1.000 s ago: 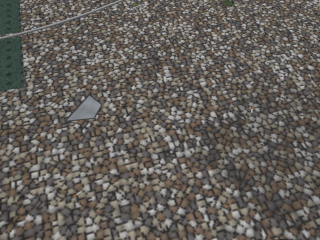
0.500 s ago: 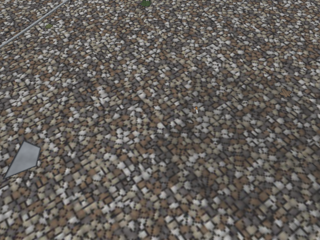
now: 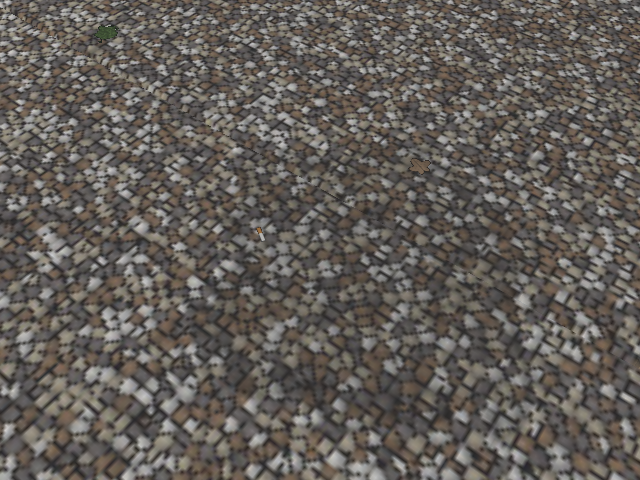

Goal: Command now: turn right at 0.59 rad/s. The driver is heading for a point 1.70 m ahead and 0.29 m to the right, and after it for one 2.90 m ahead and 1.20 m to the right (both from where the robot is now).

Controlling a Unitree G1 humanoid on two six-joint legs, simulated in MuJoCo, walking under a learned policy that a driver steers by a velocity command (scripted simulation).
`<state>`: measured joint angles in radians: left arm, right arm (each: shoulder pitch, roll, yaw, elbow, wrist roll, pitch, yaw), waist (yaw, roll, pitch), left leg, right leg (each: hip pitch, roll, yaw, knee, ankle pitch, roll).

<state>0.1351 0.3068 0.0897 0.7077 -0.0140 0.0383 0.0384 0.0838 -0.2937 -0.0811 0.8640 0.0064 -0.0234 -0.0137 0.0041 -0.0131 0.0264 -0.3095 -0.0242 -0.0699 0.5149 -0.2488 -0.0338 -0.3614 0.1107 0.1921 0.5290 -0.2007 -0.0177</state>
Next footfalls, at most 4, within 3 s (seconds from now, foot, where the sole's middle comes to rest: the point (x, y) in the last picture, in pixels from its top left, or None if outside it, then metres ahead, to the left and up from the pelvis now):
0.44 right None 0.01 -0.16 -0.77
0.86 left None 0.09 0.07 -0.77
1.54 left None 0.44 -0.09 -0.77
2.08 right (531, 407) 0.61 -0.43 -0.77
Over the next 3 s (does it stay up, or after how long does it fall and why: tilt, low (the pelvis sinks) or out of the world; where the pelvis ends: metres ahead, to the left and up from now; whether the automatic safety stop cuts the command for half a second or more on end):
stays up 1.00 -0.36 0.01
